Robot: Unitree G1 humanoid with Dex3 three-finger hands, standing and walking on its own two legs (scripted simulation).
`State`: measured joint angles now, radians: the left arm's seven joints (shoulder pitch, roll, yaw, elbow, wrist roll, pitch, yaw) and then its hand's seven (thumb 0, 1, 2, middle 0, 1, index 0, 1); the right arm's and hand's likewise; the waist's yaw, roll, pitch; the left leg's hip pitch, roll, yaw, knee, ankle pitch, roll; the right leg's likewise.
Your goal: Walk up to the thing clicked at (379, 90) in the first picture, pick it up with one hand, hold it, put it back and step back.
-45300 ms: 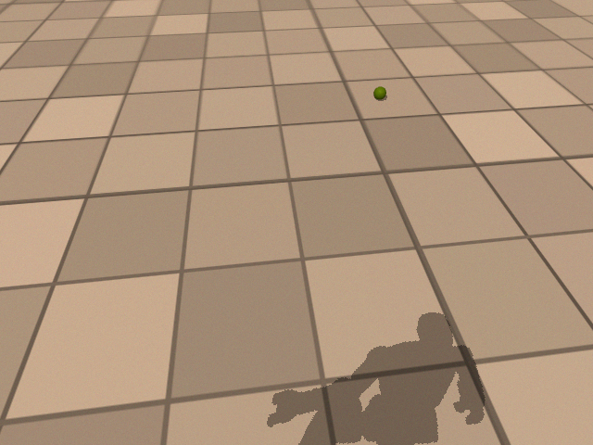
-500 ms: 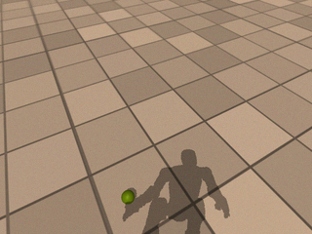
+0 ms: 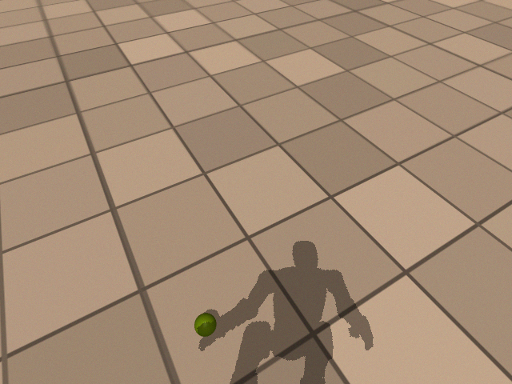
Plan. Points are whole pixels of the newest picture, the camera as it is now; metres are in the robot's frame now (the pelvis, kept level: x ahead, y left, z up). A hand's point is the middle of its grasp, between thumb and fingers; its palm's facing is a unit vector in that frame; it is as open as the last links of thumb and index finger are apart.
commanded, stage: stand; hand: left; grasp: from above
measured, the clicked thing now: (205, 324) +0.47 +0.21 -0.74
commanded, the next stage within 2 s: step back in 0.84 s
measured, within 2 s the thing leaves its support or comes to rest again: neither
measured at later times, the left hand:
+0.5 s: hand out of the picture +0.07 +0.25 -0.16, palm faces +0.01 -0.94 -0.33, open 7.3 cm
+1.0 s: hand out of the picture +0.07 +0.26 -0.16, palm faces -0.01 -0.93 -0.37, open 7.3 cm
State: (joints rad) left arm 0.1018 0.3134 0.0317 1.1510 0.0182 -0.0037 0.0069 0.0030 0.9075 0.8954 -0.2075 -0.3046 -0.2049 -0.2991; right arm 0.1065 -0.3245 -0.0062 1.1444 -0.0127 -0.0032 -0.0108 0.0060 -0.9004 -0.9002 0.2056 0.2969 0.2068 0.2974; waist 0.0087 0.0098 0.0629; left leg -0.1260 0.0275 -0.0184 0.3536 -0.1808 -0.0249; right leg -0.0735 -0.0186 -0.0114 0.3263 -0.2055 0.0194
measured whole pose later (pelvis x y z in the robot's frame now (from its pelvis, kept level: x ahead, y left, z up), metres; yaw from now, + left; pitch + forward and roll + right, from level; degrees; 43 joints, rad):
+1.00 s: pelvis -0.02 +0.00 -0.01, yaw +0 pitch -2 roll -1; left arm 0.09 0.36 0.05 1.03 0.00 0.01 0.01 0.00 0.91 0.90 -0.21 -0.30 -0.21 -0.30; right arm 0.06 -0.37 -0.03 1.07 0.01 0.03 0.01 0.01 -0.90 -0.90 0.21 0.30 0.21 0.30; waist -0.01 0.01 0.14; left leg -0.26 0.04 -0.02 0.51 -0.22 -0.01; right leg -0.21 -0.01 -0.01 0.47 -0.24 0.01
